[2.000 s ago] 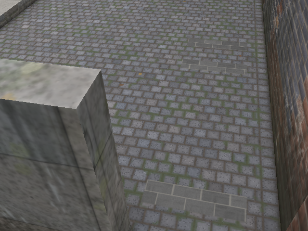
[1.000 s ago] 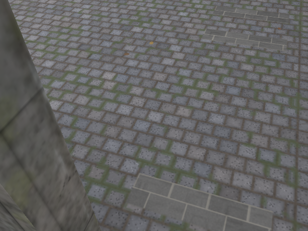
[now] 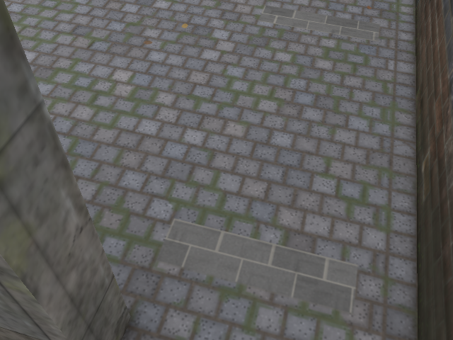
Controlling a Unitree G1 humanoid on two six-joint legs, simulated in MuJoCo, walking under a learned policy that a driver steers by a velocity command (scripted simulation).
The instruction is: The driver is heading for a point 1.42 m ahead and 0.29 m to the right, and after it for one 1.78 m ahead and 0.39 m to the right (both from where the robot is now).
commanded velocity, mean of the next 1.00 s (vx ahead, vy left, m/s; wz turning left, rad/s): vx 0.23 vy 0.00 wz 0.00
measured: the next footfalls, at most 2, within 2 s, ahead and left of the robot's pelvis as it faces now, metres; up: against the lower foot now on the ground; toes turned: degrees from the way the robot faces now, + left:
left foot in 0.18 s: -0.02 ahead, +0.10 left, +0.22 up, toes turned -1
left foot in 1.42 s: +0.10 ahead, +0.23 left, +0.22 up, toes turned +1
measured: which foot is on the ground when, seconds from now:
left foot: down 0.00-0.04, up 0.06-0.16, down 0.18-1.00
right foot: down 0.00-1.00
